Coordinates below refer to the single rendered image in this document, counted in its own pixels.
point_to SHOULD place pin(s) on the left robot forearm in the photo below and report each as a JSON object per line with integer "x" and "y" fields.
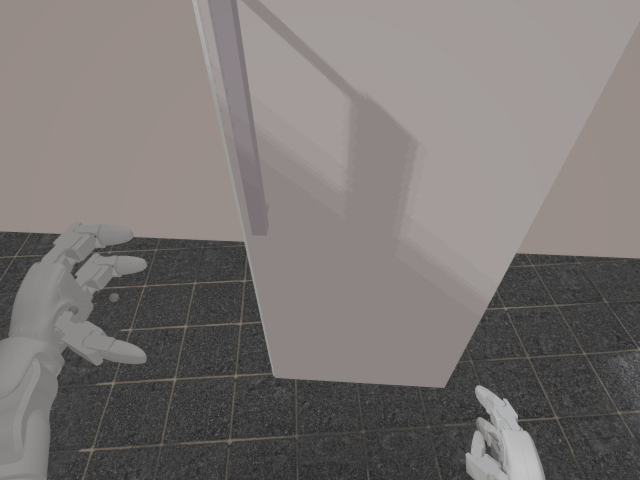
{"x": 29, "y": 368}

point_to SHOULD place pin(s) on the robot left hand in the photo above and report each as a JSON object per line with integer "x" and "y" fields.
{"x": 48, "y": 290}

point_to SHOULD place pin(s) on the handle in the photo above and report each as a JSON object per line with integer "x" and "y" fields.
{"x": 227, "y": 32}

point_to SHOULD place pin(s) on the fridge door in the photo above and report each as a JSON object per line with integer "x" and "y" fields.
{"x": 405, "y": 147}

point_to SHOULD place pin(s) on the robot right hand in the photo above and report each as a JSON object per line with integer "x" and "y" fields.
{"x": 514, "y": 452}

